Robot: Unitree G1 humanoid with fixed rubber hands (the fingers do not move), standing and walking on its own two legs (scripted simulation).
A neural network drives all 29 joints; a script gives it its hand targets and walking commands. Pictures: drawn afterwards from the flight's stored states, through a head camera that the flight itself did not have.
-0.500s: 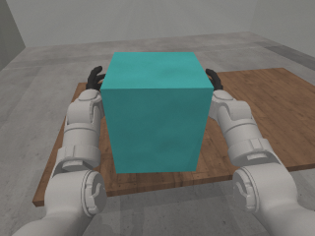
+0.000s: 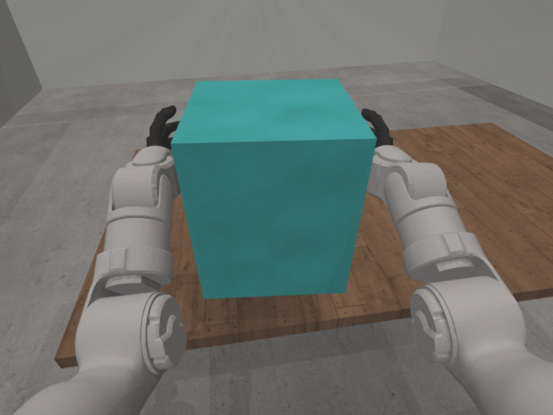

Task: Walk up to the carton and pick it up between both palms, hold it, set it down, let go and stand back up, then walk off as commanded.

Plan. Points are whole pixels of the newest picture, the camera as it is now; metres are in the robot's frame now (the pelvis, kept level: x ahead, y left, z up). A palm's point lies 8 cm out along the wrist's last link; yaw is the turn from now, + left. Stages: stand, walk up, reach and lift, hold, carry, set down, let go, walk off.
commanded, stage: reach and lift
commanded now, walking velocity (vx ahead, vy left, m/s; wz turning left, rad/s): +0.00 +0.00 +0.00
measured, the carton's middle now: (271, 187) +0.39 +0.01 +0.21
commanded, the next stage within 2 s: hold in 0.36 s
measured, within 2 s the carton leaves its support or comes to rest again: neither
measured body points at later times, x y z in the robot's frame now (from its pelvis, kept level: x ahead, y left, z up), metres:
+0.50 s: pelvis +0.00 +0.00 +0.00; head -0.07 +0.00 +0.44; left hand +0.40 +0.15 +0.28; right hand +0.40 -0.15 +0.26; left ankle +0.01 +0.13 -0.74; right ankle +0.04 -0.10 -0.74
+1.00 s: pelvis -0.01 +0.00 +0.00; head -0.10 +0.01 +0.44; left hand +0.39 +0.14 +0.31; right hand +0.38 -0.16 +0.29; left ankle +0.01 +0.13 -0.74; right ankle +0.04 -0.10 -0.74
